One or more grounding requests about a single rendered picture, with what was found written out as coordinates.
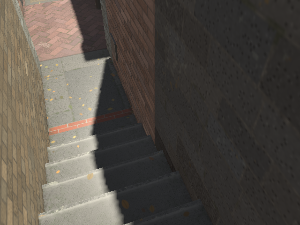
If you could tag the stairs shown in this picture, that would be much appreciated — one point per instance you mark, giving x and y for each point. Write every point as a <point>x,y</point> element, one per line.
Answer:
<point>122,207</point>

